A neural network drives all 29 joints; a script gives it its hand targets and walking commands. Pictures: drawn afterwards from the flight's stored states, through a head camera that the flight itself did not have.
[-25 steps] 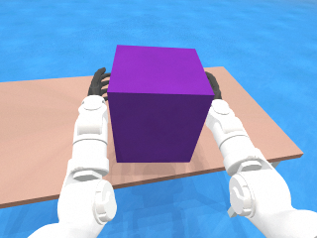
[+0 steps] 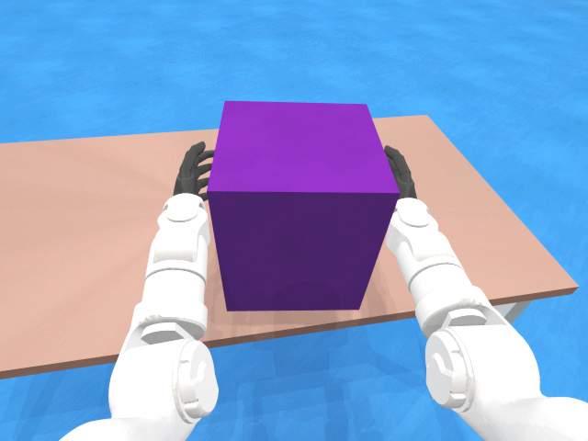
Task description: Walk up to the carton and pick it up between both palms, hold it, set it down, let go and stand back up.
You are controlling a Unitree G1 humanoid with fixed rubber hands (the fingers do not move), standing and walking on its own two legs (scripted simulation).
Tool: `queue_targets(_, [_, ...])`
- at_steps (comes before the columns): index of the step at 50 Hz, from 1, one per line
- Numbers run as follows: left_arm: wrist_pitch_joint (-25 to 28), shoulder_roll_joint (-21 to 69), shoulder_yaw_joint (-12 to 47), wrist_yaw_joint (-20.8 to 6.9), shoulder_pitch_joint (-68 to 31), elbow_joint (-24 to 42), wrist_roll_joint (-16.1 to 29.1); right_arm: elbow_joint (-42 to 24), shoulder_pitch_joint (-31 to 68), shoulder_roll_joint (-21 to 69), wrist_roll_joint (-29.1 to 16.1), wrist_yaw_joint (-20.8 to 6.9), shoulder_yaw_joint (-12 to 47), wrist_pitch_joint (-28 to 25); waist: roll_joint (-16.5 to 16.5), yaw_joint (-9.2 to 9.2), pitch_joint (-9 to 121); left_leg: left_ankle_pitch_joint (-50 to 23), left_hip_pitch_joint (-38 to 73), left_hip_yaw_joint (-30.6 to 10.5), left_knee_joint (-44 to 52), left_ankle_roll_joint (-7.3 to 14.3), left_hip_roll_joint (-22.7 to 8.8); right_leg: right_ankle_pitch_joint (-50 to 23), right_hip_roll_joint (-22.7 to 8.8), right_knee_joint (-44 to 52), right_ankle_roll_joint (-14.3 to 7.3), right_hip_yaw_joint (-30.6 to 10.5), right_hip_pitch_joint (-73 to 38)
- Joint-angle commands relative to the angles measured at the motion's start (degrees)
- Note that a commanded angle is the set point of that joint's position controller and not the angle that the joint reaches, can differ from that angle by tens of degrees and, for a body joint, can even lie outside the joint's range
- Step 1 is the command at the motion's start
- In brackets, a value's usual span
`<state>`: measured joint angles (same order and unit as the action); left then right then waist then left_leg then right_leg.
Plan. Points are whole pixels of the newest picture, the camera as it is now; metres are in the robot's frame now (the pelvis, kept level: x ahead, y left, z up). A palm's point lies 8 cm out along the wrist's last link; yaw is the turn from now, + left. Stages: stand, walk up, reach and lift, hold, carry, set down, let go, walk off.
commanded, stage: set down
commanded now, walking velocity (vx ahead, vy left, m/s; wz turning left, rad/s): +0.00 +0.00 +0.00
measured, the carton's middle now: (295, 210) +0.41 +0.02 +0.10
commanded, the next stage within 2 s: none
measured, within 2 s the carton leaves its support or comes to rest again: rests again in 1.16 s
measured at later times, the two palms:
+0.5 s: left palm (192, 214) +0.39 +0.18 +0.11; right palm (390, 214) +0.40 -0.12 +0.10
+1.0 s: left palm (194, 225) +0.38 +0.18 +0.09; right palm (389, 226) +0.40 -0.12 +0.08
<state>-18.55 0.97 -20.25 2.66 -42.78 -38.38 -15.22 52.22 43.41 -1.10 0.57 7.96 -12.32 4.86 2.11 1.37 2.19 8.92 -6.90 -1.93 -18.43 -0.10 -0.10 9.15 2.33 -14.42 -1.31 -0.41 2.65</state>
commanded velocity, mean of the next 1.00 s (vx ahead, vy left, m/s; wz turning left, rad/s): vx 0.00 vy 0.00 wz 0.00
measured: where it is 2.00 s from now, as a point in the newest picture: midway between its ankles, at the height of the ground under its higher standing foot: outside the picture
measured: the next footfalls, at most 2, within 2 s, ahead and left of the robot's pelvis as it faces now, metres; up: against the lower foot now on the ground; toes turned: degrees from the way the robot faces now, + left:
none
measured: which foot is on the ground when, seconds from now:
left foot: down 0.00-1.00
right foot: down 0.00-1.00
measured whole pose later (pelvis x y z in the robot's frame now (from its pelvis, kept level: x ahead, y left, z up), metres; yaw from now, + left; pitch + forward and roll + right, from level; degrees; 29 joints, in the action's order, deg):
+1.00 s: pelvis +0.00 +0.00 +0.00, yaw -1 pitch +2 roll -1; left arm -8.0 3.6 -23.4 2.3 -39.9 -44.2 -17.3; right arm 53.1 38.9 2.3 12.2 4.7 -22.5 -3.1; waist 1.5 3.8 2.0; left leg 8.3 -11.0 0.2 -17.7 0.2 -0.5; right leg 8.5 2.0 -13.9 -1.1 0.2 7.0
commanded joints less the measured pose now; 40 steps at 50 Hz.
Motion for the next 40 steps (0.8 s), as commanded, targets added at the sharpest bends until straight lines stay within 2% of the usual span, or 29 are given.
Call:
queue_targets(1, [4.75,35.24,19.28,-8.07,-39.18,4.51,4.05,-13.48,48.77,33.53,0.76,-8.1,13.83,-5.89,-1.86,0.14,26.11,-15.22,9.4,4.99,0.13,-2.24,1.2,-15.8,-0.3,-0.1,3.85,3.76,-5.48])
queue_targets(11, [7.95,36.11,20.05,-7.63,-38.69,4.72,3.7,-12.63,46.39,33.24,3.43,-9.16,12.11,-8.94,-3.48,0.27,29.24,-21.9,11.12,5.5,-1.56,-3.89,0.89,-18.9,0.11,-0.48,3.27,4.61,-5.47])
queue_targets(18, [9.47,36.25,19.87,-7.08,-37.42,3.77,3.33,-12.48,45.27,33.21,4.88,-9.85,11.72,-10.22,-3.55,1.23,30.42,-23.82,10.73,5.71,-2.07,-4.07,0.53,-19.27,0.21,-0.56,2.93,4.73,-4.58])
queue_targets(21, [10.19,36.56,20.49,-6.84,-36.7,4.23,3.56,-13.1,44.53,33.79,4.95,-9.87,12.51,-10.84,-3.35,1.2,31.78,-25.53,10.71,5.7,-2.62,-4.12,0.55,-21.88,0.27,-1.04,3.02,4.66,-5.3])
queue_targets(32, [11.8,35.79,19.31,-7.39,-33.55,3.4,2.25,-12.94,41.04,34.45,6.74,-10.02,12.55,-12.21,-2.37,1.58,30.95,-24.06,7.49,6.22,-1.84,-3.47,0.65,-25.44,-0.19,-2.02,3.51,4.4,-7.79])
queue_targets(33, [11.45,34.98,19.28,-7.15,-35.77,3.45,2.17,-10.83,41.17,33.57,7.24,-10.21,11.1,-11.68,-3.79,0.87,30.93,-23.91,7.54,6.16,-1.71,-3.74,0.6,-24.15,-0.42,-2.01,3.49,4.77,-6.8])
queue_targets(36, [11.1,34.97,18.56,-6.98,-35.12,3.31,2.06,-10.62,40.71,33.26,7.35,-10.54,10.15,-11.74,-3.89,1.03,30.86,-24.51,8.5,6.21,-2.2,-3.86,0.5,-23.15,-0.39,-1.71,3.22,4.84,-5.93])
queue_targets(40, [12.04,34.08,16.8,-6.97,-34.6,1.97,1.15,-11.55,41.53,33.78,8.91,-10.9,9.62,-12.78,-2.16,2.2,31.53,-24.21,6.95,6.85,-1.94,-3.22,0.49,-24.67,-0.36,-2.21,3.8,4.91,-7.21])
